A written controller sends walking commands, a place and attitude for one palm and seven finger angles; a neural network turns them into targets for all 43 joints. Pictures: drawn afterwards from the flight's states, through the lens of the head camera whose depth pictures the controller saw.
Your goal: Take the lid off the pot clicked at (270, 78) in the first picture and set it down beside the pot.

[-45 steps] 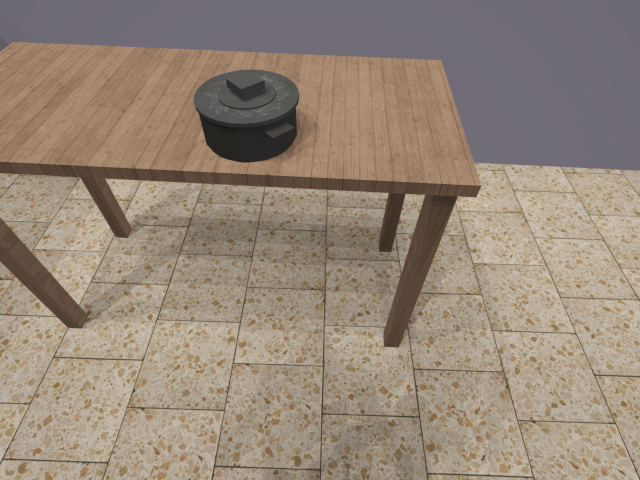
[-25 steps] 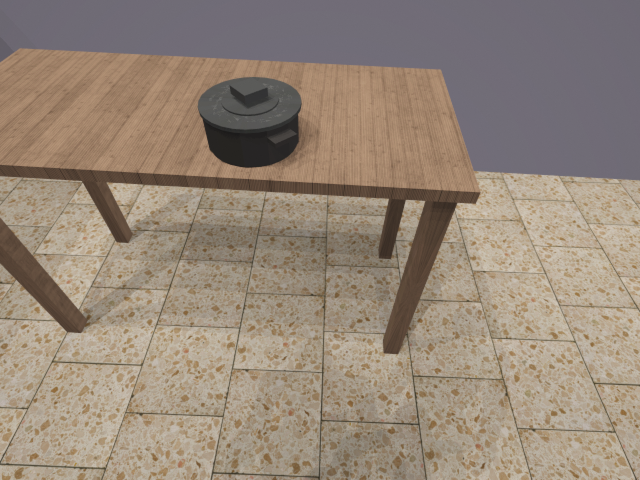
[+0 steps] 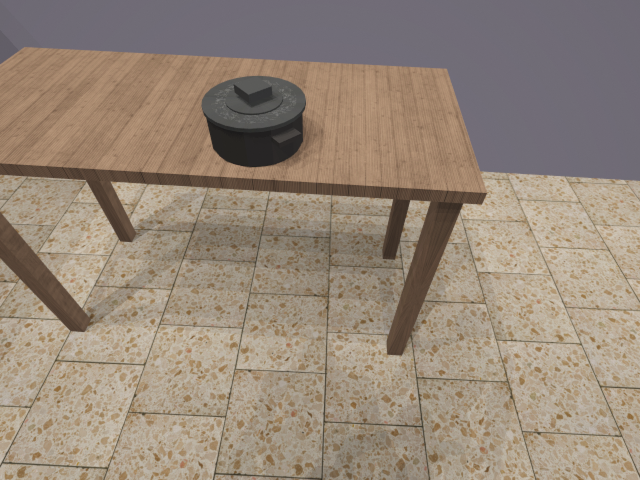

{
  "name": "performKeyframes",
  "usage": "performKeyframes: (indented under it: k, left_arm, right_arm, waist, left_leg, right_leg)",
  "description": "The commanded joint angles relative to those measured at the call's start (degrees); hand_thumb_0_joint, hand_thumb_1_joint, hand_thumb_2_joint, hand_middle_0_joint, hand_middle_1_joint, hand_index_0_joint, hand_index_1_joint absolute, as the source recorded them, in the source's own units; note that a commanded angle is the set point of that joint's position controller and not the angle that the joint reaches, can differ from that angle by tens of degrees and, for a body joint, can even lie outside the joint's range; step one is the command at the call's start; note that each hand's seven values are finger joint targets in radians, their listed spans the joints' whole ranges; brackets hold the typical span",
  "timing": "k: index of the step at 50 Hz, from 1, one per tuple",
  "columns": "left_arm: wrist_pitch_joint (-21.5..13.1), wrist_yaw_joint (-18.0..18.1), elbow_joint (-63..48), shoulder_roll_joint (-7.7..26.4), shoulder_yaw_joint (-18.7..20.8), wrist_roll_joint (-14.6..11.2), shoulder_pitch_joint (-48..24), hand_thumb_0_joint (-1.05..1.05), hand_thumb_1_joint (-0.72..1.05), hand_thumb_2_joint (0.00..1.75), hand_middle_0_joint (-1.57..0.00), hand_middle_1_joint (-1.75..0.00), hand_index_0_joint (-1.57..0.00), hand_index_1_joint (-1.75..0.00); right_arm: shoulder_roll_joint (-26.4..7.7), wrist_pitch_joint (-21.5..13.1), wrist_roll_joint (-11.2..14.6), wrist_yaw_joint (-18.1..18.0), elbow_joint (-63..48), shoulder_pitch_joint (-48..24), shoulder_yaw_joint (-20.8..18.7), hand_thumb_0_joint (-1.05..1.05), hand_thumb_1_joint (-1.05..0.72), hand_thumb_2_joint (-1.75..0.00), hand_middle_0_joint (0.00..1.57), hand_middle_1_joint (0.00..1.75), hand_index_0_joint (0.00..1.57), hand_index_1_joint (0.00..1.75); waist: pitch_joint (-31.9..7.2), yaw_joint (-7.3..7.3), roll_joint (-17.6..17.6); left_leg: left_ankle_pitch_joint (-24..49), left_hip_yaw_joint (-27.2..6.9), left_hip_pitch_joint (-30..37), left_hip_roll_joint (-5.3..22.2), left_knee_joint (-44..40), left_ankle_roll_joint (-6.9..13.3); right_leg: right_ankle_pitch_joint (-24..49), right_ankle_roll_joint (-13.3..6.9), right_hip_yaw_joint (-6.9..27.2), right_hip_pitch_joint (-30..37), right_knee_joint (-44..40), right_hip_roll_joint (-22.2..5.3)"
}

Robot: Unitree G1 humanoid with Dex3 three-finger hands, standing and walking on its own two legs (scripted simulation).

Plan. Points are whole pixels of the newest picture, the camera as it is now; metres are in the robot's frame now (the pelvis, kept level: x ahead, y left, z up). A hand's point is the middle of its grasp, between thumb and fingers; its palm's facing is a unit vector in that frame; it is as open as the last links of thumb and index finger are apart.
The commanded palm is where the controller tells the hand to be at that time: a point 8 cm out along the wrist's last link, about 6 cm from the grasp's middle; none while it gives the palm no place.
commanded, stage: take the last steps up to it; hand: left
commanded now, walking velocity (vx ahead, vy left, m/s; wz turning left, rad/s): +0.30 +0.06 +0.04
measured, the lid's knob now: (253, 89) +0.76 +0.18 +0.11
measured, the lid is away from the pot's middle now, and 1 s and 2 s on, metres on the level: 0.00 0.00 0.00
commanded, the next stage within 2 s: come to a stop and stand still in 0.58 s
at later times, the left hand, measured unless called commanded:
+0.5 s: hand (221, 391) +0.28 +0.18 -0.16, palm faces -0.04 -0.98 -0.18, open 7.4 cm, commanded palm none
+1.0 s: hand (201, 382) +0.30 +0.22 -0.18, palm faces +0.10 -0.96 -0.25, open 7.3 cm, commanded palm none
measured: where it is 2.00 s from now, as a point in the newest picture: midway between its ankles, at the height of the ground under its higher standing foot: outside the picture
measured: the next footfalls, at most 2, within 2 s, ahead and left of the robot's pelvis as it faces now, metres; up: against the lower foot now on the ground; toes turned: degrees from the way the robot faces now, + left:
right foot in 0.54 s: +0.32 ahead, -0.09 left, +0.00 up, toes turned -5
left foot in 0.84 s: +0.37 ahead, +0.15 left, +0.00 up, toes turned +5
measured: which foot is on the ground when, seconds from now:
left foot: down 0.00-0.54, up 0.56-0.82, down 0.84-1.00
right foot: down 0.00-0.14, up 0.16-0.52, down 0.54-0.90, up 0.92-1.00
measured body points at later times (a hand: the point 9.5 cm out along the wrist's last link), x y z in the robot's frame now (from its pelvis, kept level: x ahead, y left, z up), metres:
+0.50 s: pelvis +0.15 +0.01 -0.01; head +0.21 +0.00 +0.44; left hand +0.28 +0.23 -0.15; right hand +0.02 -0.18 -0.15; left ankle -0.01 +0.11 -0.74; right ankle +0.28 -0.09 -0.72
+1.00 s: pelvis +0.28 +0.01 +0.00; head +0.31 +0.03 +0.45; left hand +0.29 +0.27 -0.16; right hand +0.39 -0.20 -0.14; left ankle +0.33 +0.15 -0.74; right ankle +0.25 -0.09 -0.70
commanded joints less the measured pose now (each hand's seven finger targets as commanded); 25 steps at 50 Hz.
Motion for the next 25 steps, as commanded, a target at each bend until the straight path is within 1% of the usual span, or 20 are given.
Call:
performKeyframes:
  k: [1,2,3,4,5,6,7,8,9,10,11,12,14,16,18,20,21,23,24,25]
  left_arm:
    - [-0.4,0.0,-1.9,9.9,3.1,0.2,8.2,0.00,0.90,0.90,-0.20,-0.30,-0.20,-0.30]
    - [-0.9,0.1,-2.2,10.0,3.4,0.2,8.2,0.00,0.90,0.90,-0.20,-0.30,-0.20,-0.30]
    - [-1.3,0.1,-2.5,9.9,3.6,0.3,7.6,0.00,0.90,0.90,-0.20,-0.30,-0.20,-0.30]
    - [-1.5,0.1,-3.0,9.7,3.7,0.4,5.9,0.00,0.90,0.90,-0.20,-0.30,-0.20,-0.30]
    - [-1.3,-0.2,-3.5,8.6,3.6,0.3,4.0,0.00,0.90,0.90,-0.20,-0.30,-0.20,-0.30]
    - [-1.1,-0.6,-4.6,6.0,3.1,0.2,2.1,0.00,0.90,0.90,-0.20,-0.30,-0.20,-0.30]
    - [-1.4,-0.8,-6.7,3.4,2.6,0.3,-1.1,0.00,0.90,0.90,-0.20,-0.30,-0.20,-0.30]
    - [-1.9,-0.5,-8.6,4.6,2.5,0.8,-6.0,0.00,0.90,0.90,-0.20,-0.30,-0.20,-0.30]
    - [-2.2,-0.8,-8.6,4.5,2.9,0.6,-7.0,0.00,0.90,0.90,-0.20,-0.30,-0.20,-0.30]
    - [-2.3,-1.3,-8.3,4.5,2.7,0.6,-6.9,0.00,0.90,0.90,-0.20,-0.30,-0.20,-0.30]
    - [-2.2,-1.8,-7.8,3.4,2.6,0.6,-5.6,0.00,0.90,0.90,-0.20,-0.30,-0.20,-0.30]
    - [-2.1,-2.1,-7.7,3.0,2.5,0.6,-5.2,0.00,0.90,0.90,-0.20,-0.30,-0.20,-0.30]
    - [-1.7,-2.6,-8.2,2.7,2.4,0.3,-5.5,0.00,0.90,0.90,-0.20,-0.30,-0.20,-0.30]
    - [-1.5,-2.8,-9.7,2.2,2.1,0.2,-8.3,0.00,0.90,0.90,-0.20,-0.30,-0.20,-0.30]
    - [-1.6,-3.0,-11.4,1.6,1.8,-0.1,-11.4,0.00,0.90,0.90,-0.20,-0.30,-0.20,-0.30]
    - [-1.7,-2.8,-12.4,1.8,1.7,-0.3,-13.1,0.00,0.90,0.90,-0.20,-0.30,-0.20,-0.30]
    - [-1.8,-2.6,-12.6,1.9,1.9,-0.2,-12.6,0.00,0.90,0.90,-0.20,-0.30,-0.20,-0.30]
    - [-2.0,-2.2,-11.3,3.3,2.5,0.0,-7.5,0.00,0.90,0.90,-0.20,-0.30,-0.20,-0.30]
    - [-2.4,-1.9,-9.4,4.7,3.2,0.2,-0.9,0.00,0.90,0.90,-0.20,-0.30,-0.20,-0.30]
    - [-3.1,-1.2,-7.2,8.3,4.2,0.6,7.1,0.00,0.90,0.90,-0.20,-0.30,-0.20,-0.30]
  right_arm:
    - [-4.3,-0.6,-0.4,0.3,-4.5,1.7,-1.3,0.00,-0.90,-0.90,0.20,0.30,0.20,0.30]
    - [-4.1,-1.1,-0.3,0.3,-5.1,1.7,-1.3,0.00,-0.90,-0.90,0.20,0.30,0.20,0.30]
    - [-3.7,-1.7,-0.2,0.5,-5.5,1.8,-1.3,0.00,-0.90,-0.90,0.20,0.30,0.20,0.30]
    - [-3.2,-2.3,0.0,0.5,-5.1,4.0,-1.2,0.00,-0.90,-0.90,0.20,0.30,0.20,0.30]
    - [-3.3,-2.5,0.0,0.4,-3.8,7.6,-1.3,0.00,-0.90,-0.90,0.20,0.30,0.20,0.30]
    - [-5.9,-2.9,-0.3,0.0,-2.1,13.9,-1.7,0.00,-0.90,-0.90,0.20,0.30,0.20,0.30]
    - [-10.6,-3.1,-1.1,-0.3,-0.4,20.9,-3.1,0.00,-0.90,-0.90,0.20,0.30,0.20,0.30]
    - [-9.4,-3.2,-0.9,-0.9,0.1,23.0,-2.5,0.00,-0.90,-0.90,0.20,0.30,0.20,0.30]
    - [-7.1,-3.4,-0.6,-1.1,-0.6,20.1,-1.9,0.00,-0.90,-0.90,0.20,0.30,0.20,0.30]
    - [-6.0,-4.0,-0.3,-1.2,-1.8,17.9,-1.5,0.00,-0.90,-0.90,0.20,0.30,0.20,0.30]
    - [-5.9,-4.6,-0.4,-1.3,-2.3,15.7,-1.2,0.00,-0.90,-0.90,0.20,0.30,0.20,0.30]
    - [-5.5,-5.2,-0.2,-1.5,-2.2,15.3,-0.9,0.00,-0.90,-0.90,0.20,0.30,0.20,0.30]
    - [-5.4,-5.7,0.2,-1.6,-1.6,15.6,-0.7,0.00,-0.90,-0.90,0.20,0.30,0.20,0.30]
    - [-5.2,-5.8,0.3,-1.6,-1.4,15.8,-0.6,0.00,-0.90,-0.90,0.20,0.30,0.20,0.30]
    - [-5.1,-5.7,0.2,-1.5,-1.4,15.3,-0.5,0.00,-0.90,-0.90,0.20,0.30,0.20,0.30]
    - [-5.7,-5.4,0.0,-1.3,-0.9,15.3,-0.7,0.00,-0.90,-0.90,0.20,0.30,0.20,0.30]
    - [-6.1,-5.2,-0.1,-1.4,-0.7,15.1,-0.9,0.00,-0.90,-0.90,0.20,0.30,0.20,0.30]
    - [-7.3,-4.7,0.0,-1.3,-0.4,14.2,-1.4,0.00,-0.90,-0.90,0.20,0.30,0.20,0.30]
    - [-7.6,-4.5,0.1,-1.2,-0.4,14.0,-1.7,0.00,-0.90,-0.90,0.20,0.30,0.20,0.30]
    - [-6.6,-4.4,0.5,-0.7,-0.7,14.6,-1.6,0.00,-0.90,-0.90,0.20,0.30,0.20,0.30]
  waist:
    - [8.7,1.74,-10.6]
    - [8.3,1.24,-9.6]
    - [7.6,0.63,-7.7]
    - [6.4,-0.87,-6.3]
    - [6.2,-2.51,-2.4]
    - [6.0,-5.02,6.0]
    - [5.8,-7.20,19.2]
    - [9.6,-7.84,16.1]
    - [11.6,-5.96,7.2]
    - [10.8,-4.58,1.5]
    - [9.2,-3.15,2.2]
    - [7.2,-2.58,3.4]
    - [4.7,-1.91,6.0]
    - [5.5,-1.87,4.6]
    - [6.2,-1.99,6.3]
    - [6.3,-2.40,7.5]
    - [5.5,-1.91,7.1]
    - [2.8,0.54,6.2]
    - [-1.2,3.40,4.0]
    - [-6.3,6.57,-1.3]
  left_leg:
    - [-7.9,3.4,-13.8,-0.4,9.3,1.7]
    - [-6.9,3.4,-14.3,0.6,10.9,1.6]
    - [-6.7,3.3,-12.7,1.2,8.8,1.6]
    - [-5.6,3.7,-7.3,1.3,3.1,1.8]
    - [-4.2,3.3,1.3,1.0,-2.4,2.3]
    - [-5.5,-6.1,8.9,5.9,-8.8,4.9]
    - [-5.6,-23.3,14.7,18.0,-16.9,10.0]
    - [1.5,-28.4,14.1,21.2,-19.3,13.3]
    - [5.8,-25.6,12.1,21.4,-18.7,15.1]
    - [10.5,-22.9,11.3,20.4,-18.6,15.1]
    - [16.4,-17.9,12.2,18.7,-18.6,14.2]
    - [23.3,-13.8,13.9,16.6,-18.0,13.5]
    - [29.9,-7.9,15.8,13.9,-17.8,12.4]
    - [32.0,-4.8,14.3,12.4,-18.8,11.3]
    - [33.3,-1.5,11.7,10.6,-19.0,10.0]
    - [34.5,-0.5,9.7,11.1,-18.5,9.5]
    - [36.7,0.0,10.0,11.4,-17.4,9.4]
    - [43.6,0.9,10.2,11.8,-9.6,8.4]
    - [43.3,1.4,8.5,10.7,-0.8,6.9]
    - [34.6,1.7,-1.0,8.2,11.1,4.8]
  right_leg:
    - [-26.0,-8.2,18.9,-1.7,-16.4,-13.6]
    - [-23.0,-9.9,21.0,-1.2,-16.8,-15.9]
    - [-16.8,-10.6,19.6,-1.2,-14.8,-16.4]
    - [-10.7,-10.0,15.5,-3.1,-10.8,-15.3]
    - [-9.4,-8.0,9.5,-9.0,-5.5,-11.2]
    - [-6.3,-5.3,2.8,-16.4,6.8,-4.6]
    - [-11.6,-2.2,-6.4,-27.4,24.1,0.8]
    - [-13.7,-2.3,-2.0,-34.2,33.8,-1.1]
    - [-10.0,-2.7,0.1,-36.6,38.1,-4.4]
    - [-6.8,-2.3,0.5,-36.1,38.9,-5.7]
    - [-4.3,-1.5,-0.2,-35.4,39.1,-6.3]
    - [-2.4,-1.0,-1.2,-35.0,38.9,-6.3]
    - [0.1,-0.4,-3.0,-34.4,36.3,-6.0]
    - [2.7,-0.2,-5.0,-33.0,30.9,-5.5]
    - [5.6,-0.5,-7.2,-28.5,21.0,-4.9]
    - [6.5,-1.5,-8.1,-22.0,14.3,-3.5]
    - [7.2,-2.0,-8.2,-19.2,11.9,-2.7]
    - [7.7,-3.0,-8.5,-10.4,8.0,-1.2]
    - [10.4,-3.4,-8.1,-0.6,3.7,-0.7]
    - [12.3,-5.2,-3.5,14.8,2.8,-3.6]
